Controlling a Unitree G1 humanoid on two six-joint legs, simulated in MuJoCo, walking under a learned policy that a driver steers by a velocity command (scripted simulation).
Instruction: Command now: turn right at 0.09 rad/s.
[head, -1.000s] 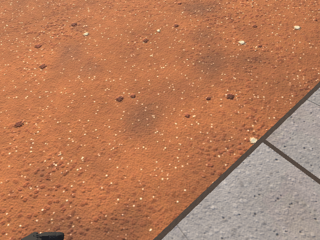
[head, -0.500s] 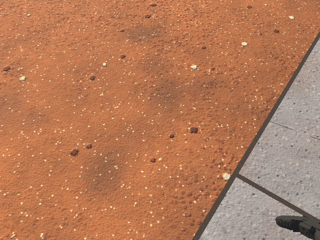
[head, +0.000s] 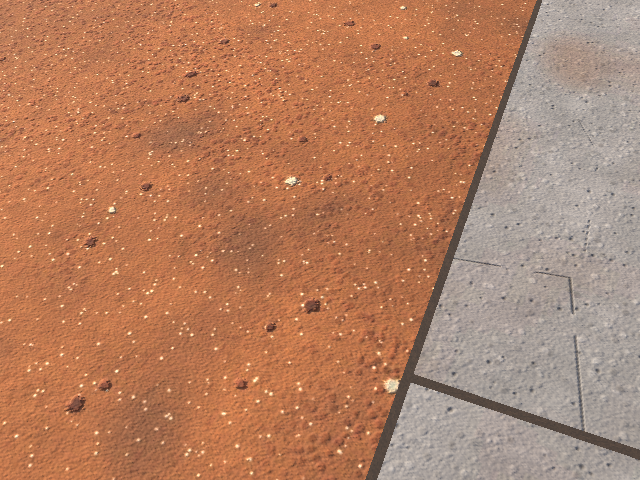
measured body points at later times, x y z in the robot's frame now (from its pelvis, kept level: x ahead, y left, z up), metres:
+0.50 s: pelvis +0.00 +0.02 +0.00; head +0.01 +0.01 +0.45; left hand +0.10 +0.28 -0.13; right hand +0.09 -0.24 -0.14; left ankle +0.00 +0.15 -0.74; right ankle +0.01 -0.11 -0.74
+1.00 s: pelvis +0.01 +0.02 +0.00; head +0.01 +0.02 +0.45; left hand +0.05 +0.27 -0.15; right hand +0.04 -0.23 -0.15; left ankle +0.00 +0.15 -0.74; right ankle +0.01 -0.11 -0.74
